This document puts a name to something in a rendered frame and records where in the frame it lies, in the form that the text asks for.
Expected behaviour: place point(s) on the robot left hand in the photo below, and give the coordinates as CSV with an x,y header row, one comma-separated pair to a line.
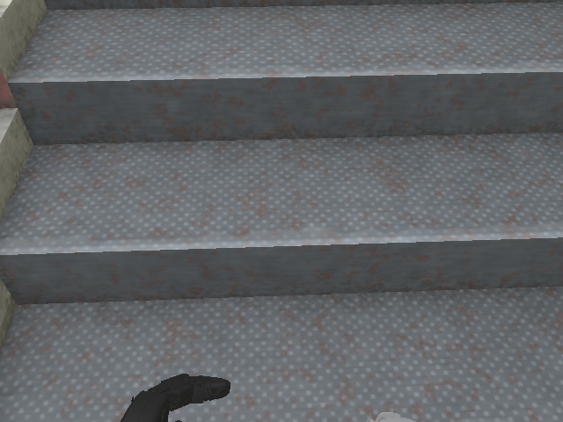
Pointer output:
x,y
173,393

